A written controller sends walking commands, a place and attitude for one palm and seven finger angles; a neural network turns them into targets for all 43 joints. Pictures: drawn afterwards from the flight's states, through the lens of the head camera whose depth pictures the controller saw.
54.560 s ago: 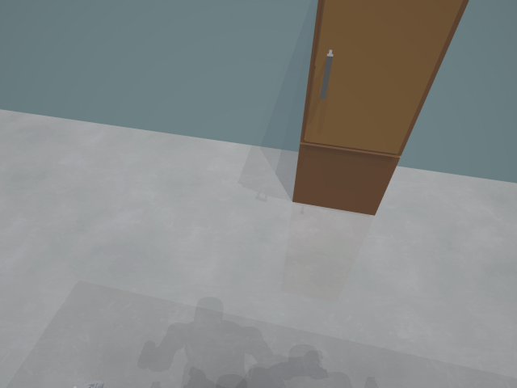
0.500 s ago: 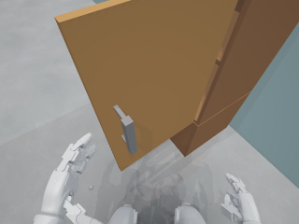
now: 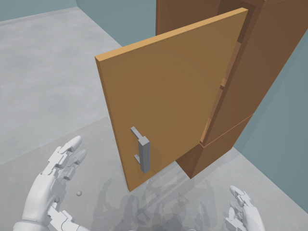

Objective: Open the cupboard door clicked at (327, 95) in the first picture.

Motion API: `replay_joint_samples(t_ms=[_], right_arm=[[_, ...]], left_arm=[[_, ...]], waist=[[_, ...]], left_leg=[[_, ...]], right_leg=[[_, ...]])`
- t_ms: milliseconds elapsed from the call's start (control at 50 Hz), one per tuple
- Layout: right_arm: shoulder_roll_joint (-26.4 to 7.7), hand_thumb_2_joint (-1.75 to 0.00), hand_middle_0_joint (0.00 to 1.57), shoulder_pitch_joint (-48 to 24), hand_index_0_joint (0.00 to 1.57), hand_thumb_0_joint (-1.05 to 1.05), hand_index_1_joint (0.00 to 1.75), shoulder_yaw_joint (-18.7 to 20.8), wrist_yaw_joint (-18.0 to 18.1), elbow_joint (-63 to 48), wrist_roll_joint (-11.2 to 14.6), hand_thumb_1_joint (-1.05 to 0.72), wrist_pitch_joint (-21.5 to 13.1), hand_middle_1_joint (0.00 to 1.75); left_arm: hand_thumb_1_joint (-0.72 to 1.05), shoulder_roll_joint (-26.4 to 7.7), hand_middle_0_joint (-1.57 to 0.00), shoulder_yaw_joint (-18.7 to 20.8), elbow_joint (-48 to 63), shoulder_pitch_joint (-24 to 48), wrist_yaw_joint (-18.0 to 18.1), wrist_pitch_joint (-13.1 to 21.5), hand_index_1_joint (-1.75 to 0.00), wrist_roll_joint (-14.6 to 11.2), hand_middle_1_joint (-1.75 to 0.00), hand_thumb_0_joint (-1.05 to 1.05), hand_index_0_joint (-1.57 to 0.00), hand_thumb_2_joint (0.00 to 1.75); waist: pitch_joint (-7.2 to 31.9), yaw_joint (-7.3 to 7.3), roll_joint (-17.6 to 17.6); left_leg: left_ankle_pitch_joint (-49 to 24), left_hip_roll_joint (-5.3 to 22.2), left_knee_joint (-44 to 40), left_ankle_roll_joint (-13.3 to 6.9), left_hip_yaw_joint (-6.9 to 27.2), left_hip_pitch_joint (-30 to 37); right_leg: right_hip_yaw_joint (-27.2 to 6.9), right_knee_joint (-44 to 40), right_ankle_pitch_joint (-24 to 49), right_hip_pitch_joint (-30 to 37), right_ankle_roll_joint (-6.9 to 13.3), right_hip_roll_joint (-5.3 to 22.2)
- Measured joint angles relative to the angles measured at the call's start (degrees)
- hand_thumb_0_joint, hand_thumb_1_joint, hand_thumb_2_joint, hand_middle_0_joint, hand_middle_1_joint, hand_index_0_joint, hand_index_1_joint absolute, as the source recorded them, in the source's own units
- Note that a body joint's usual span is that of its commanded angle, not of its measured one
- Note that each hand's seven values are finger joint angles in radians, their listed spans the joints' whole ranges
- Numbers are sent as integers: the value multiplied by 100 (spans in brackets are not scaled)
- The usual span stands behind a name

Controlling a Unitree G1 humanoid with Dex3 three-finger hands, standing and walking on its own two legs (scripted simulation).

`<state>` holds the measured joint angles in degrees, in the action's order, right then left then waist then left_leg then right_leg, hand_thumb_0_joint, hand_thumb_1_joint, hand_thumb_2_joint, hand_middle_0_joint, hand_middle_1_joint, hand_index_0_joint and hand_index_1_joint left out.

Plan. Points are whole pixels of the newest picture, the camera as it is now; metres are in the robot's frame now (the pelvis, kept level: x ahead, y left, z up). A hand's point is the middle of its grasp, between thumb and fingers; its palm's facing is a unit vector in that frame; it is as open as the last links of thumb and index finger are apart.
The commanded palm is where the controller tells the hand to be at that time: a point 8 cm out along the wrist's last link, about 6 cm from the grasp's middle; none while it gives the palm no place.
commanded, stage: draw the hand back to the body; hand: left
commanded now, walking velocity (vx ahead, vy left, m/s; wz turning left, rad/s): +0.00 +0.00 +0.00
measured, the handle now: (140, 151) +0.32 +0.07 +0.03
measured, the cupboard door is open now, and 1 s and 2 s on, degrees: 92 92 92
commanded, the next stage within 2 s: step back with the hand held close in 1.10 s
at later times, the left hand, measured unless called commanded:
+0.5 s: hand (34, 158) +0.21 +0.23 +0.18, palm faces +0.35 -0.85 -0.40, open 11.7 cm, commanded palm +0.16 +0.28 +0.20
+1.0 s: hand (20, 141) +0.22 +0.24 +0.22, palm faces +0.43 -0.81 -0.40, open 7.5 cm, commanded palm +0.17 +0.28 +0.24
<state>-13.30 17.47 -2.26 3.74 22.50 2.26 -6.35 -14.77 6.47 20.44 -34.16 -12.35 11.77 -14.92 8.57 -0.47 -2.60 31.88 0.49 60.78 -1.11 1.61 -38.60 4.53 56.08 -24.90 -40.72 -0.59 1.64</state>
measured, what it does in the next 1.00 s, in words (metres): rises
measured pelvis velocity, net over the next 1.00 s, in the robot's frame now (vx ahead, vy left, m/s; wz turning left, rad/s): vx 0.02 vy -0.02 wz -0.04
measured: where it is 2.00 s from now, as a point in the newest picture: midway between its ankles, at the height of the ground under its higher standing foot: outside the picture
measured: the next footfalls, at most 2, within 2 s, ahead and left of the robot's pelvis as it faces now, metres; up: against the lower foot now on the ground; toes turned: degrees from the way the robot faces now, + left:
none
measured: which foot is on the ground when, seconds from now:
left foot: down 0.00-1.00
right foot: down 0.00-1.00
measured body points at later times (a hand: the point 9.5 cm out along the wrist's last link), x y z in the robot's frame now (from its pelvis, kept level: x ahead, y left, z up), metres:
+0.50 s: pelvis +0.02 +0.00 +0.06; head +0.00 -0.02 +0.50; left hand +0.19 +0.28 +0.20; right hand +0.20 -0.22 -0.02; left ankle -0.01 +0.10 -0.67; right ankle +0.03 -0.13 -0.67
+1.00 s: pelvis +0.02 -0.02 +0.07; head +0.01 -0.03 +0.52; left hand +0.19 +0.28 +0.24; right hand +0.20 -0.24 -0.01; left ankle -0.01 +0.10 -0.67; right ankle +0.03 -0.13 -0.67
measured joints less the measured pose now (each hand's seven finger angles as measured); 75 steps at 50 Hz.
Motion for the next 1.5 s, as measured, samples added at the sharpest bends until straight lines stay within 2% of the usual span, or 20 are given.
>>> replay_joint_samples(t_ms=[40, 80, 120, 180, 240, 320, 580, 780, 880, 1020, 1260, 1360, 1500], right_arm=[[-16, -90, 21, -4, 20, 1, 30, 8, -7, 40, 19, -91, -48, 30], [13, -90, 21, 10, 20, 1, 30, 22, 79, 85, -30, -91, -22, 30], [40, -90, 21, -9, 20, 1, 30, 20, 156, 124, -67, -91, 36, 30], [64, -90, 20, -23, 20, 1, 30, 0, 230, 190, -101, -91, 87, 30], [64, -90, 20, -19, 20, 1, 30, -38, 268, 302, -125, -91, 69, 30], [55, -90, 20, -32, 20, 1, 30, -90, 278, 527, -153, -91, -12, 30], [32, -90, 21, -326, 20, 1, 30, -29, 193, 1080, -220, -91, -199, 30], [-20, -90, 21, -538, 20, 1, 30, 96, 133, 1314, -251, -91, -205, 30], [-17, -90, 20, -600, 20, 1, 30, 134, 90, 1347, -253, -91, -137, 30], [13, -90, 20, -559, 20, 1, 30, 147, 87, 1421, -284, -91, -159, 30], [47, -90, 20, -580, 20, 1, 30, 135, 77, 1462, -266, -91, -165, 30], [27, -90, 21, -746, 20, 1, 30, 91, 26, 1280, -296, -91, 74, 30], [-50, -90, 21, -813, 20, 1, 30, 274, 82, 1043, -278, -91, 369, 30]], left_arm=[[-47, -24, -16, 76, 80, -40, -28, -43, -30, -48, -30, -2, -15, 32], [-44, -178, -16, 48, 259, -65, 407, -313, -30, 388, -31, -2, -15, 33], [-39, -238, -16, -4, 415, -134, 948, -632, -30, 749, -31, -2, -16, 35], [-31, -248, -17, -28, 502, -215, 1510, -966, -30, 1069, -31, -2, -16, 38], [-22, -256, -17, -2, 498, -198, 1808, -1126, -30, 1226, -31, -1, -16, 42], [-9, -279, -17, 96, 455, -46, 1978, -1163, -30, 1311, -31, -1, -17, 48], [35, -410, -19, 787, 293, 440, 1970, -935, -31, 1271, -31, 0, -19, 67], [69, -502, -21, 1329, 248, 827, 1951, -739, -31, 1209, -31, 0, -20, 82], [81, -406, -21, 1335, 116, 878, 1911, -693, -31, 1187, -31, 0, -20, 87], [87, -372, -21, 1198, 138, 763, 1871, -720, -31, 1230, -31, 1, -21, 89], [89, -402, -21, 1306, 52, 930, 1868, -629, -31, 1259, -31, 1, -21, 90], [89, -506, -21, 1643, 30, 876, 1895, -288, -31, 1321, -31, 1, -21, 90], [89, -694, -21, 1536, 392, 404, 1887, -271, -31, 1371, -31, 1, -21, 90]], waist=[[-4, -14, -11], [1, -102, 27], [-37, -118, 9], [-106, -133, -44], [-199, -166, -83], [-339, -226, -99], [-719, -313, -121], [-877, -400, -131], [-947, -389, -140], [-982, -386, -113], [-1037, -394, -125], [-997, -199, -75], [-1050, -4, 79]], left_leg=[[-19, 2, -90, -4, -1, 133], [-59, 5, -258, -14, -59, 332], [-138, 1, -489, -31, -89, 583], [-274, -11, -855, -38, -128, 955], [-411, -35, -1211, -48, -153, 1321], [-587, -65, -1672, -51, -177, 1806], [-1091, -37, -2917, 9, -245, 3008], [-1323, 34, -3422, 70, -266, 3439], [-1401, 56, -3561, 87, -287, 3527], [-1456, 76, -3669, 108, -301, 3617], [-1521, 96, -3713, 109, -315, 3643], [-1559, 120, -3607, 86, -364, 3244], [-1679, -4, -3568, -3, -529, 2908]], right_leg=[[0, -99, 23, 139, -9, -5], [-55, -233, 63, 302, -18, -14], [-83, -446, 137, 540, -41, -16], [-116, -791, 264, 898, -47, -15], [-138, -1112, 380, 1250, -59, -2], [-158, -1510, 518, 1709, -69, 17], [-210, -2594, 946, 2819, -20, -44], [-220, -3072, 1169, 3227, 41, -129], [-237, -3199, 1246, 3301, 60, -156], [-248, -3287, 1296, 3376, 81, -179], [-258, -3405, 1402, 3432, 87, -202], [-306, -3498, 1576, 3099, 69, -229], [-478, -3340, 1687, 2663, -30, -114]])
